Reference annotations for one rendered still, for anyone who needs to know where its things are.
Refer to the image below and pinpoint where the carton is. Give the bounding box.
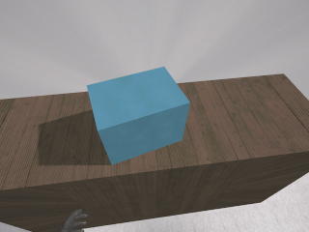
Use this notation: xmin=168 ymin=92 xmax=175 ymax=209
xmin=87 ymin=67 xmax=190 ymax=165

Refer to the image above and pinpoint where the left robot hand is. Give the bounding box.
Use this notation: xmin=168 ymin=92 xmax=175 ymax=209
xmin=58 ymin=209 xmax=88 ymax=232

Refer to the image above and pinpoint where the pedestal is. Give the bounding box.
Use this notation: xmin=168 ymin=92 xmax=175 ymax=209
xmin=0 ymin=73 xmax=309 ymax=232

